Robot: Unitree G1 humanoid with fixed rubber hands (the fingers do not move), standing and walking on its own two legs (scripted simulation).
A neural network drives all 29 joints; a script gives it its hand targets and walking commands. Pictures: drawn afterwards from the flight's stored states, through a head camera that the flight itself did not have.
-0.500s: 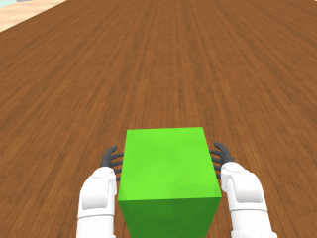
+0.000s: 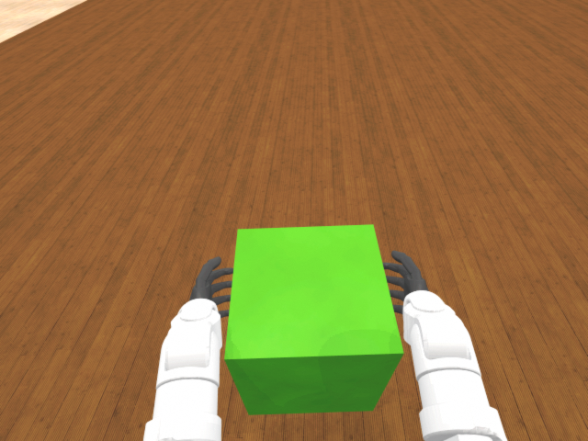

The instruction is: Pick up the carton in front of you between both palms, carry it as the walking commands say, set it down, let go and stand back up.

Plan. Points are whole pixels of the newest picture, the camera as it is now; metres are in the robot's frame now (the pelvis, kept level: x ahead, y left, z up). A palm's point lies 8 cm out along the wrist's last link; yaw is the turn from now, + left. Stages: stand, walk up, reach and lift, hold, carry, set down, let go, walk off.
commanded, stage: carry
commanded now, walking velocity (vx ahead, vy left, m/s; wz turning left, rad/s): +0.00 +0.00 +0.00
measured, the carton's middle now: (308, 324) +0.31 +0.00 -0.04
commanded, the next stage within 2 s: hold in 0.46 s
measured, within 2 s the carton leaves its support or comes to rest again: neither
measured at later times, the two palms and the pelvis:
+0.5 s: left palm (206, 317) +0.28 +0.14 +0.04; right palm (421, 309) +0.28 -0.16 +0.04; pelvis -0.01 -0.01 +0.00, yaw +0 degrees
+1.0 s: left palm (218, 312) +0.28 +0.13 +0.05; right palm (440, 317) +0.26 -0.17 +0.05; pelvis -0.01 +0.00 +0.01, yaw -4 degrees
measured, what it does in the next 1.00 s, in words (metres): stands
